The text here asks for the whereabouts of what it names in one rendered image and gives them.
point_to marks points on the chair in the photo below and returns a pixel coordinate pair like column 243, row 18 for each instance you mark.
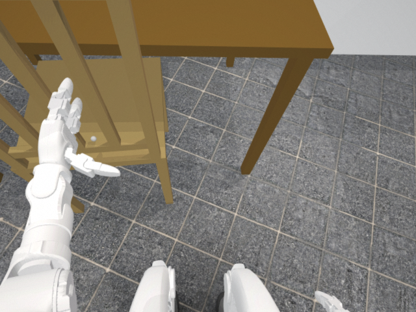
column 123, row 98

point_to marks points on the left robot thigh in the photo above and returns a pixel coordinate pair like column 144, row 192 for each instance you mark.
column 156, row 288

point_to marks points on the left robot upper arm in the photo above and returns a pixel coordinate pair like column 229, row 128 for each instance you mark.
column 46, row 291

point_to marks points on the table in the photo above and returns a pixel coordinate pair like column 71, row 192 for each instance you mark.
column 193, row 28

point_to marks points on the right robot shin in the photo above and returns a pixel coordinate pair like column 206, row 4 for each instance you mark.
column 227, row 307

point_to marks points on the robot left hand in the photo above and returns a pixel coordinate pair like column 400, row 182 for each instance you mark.
column 57, row 133

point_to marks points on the robot right hand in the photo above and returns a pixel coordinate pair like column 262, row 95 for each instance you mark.
column 331, row 303

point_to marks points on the left robot forearm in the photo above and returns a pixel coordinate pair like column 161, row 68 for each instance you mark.
column 46, row 240

